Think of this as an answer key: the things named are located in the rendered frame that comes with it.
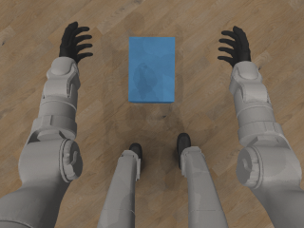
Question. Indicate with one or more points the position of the left robot thigh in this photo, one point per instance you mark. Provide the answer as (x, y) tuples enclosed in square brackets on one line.
[(119, 205)]

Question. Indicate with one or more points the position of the carton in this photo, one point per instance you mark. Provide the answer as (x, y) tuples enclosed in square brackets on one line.
[(151, 70)]

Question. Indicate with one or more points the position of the right robot forearm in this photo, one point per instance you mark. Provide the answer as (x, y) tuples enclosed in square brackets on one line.
[(255, 115)]

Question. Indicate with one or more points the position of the left robot forearm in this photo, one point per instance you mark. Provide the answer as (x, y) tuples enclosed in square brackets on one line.
[(58, 106)]

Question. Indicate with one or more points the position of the right robot upper arm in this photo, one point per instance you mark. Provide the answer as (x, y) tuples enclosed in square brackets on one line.
[(273, 174)]

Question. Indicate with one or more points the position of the right robot hand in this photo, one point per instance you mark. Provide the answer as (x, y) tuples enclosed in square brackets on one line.
[(240, 51)]

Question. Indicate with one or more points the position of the left robot shin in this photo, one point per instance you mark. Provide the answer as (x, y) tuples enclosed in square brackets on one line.
[(128, 152)]

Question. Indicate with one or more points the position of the left robot hand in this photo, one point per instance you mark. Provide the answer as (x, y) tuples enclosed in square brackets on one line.
[(69, 48)]

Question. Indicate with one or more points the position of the left robot upper arm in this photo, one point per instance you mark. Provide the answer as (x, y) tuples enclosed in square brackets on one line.
[(46, 169)]

